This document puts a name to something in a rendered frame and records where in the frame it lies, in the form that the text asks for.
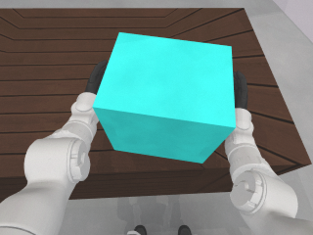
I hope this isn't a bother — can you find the robot foot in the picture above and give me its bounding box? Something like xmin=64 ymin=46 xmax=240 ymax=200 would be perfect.
xmin=178 ymin=225 xmax=192 ymax=235
xmin=134 ymin=225 xmax=147 ymax=235

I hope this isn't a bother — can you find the robot left forearm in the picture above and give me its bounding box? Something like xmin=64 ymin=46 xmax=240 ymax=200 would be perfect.
xmin=23 ymin=92 xmax=99 ymax=180

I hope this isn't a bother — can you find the pedestal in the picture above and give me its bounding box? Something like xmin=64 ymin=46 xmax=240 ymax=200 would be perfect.
xmin=0 ymin=8 xmax=312 ymax=204

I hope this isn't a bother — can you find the right robot hand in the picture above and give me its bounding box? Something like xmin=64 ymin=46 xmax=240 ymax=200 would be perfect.
xmin=233 ymin=70 xmax=248 ymax=110

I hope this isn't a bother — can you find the right robot upper arm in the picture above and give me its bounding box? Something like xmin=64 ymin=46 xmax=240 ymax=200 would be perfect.
xmin=230 ymin=170 xmax=313 ymax=235

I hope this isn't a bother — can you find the carton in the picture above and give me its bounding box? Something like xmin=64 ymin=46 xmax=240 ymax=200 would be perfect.
xmin=92 ymin=32 xmax=236 ymax=164

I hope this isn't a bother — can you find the robot right forearm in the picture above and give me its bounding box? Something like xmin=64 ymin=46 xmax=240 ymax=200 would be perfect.
xmin=224 ymin=108 xmax=285 ymax=183

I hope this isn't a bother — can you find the left robot foot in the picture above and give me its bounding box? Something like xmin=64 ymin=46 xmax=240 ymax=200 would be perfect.
xmin=134 ymin=225 xmax=147 ymax=235

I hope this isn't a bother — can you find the right robot foot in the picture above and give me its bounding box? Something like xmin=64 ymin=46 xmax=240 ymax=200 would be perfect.
xmin=178 ymin=225 xmax=192 ymax=235

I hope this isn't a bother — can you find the left robot upper arm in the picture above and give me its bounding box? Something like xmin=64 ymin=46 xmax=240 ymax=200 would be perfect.
xmin=0 ymin=137 xmax=91 ymax=235

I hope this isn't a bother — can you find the left robot hand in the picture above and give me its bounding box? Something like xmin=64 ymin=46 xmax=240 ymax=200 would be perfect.
xmin=84 ymin=60 xmax=108 ymax=95

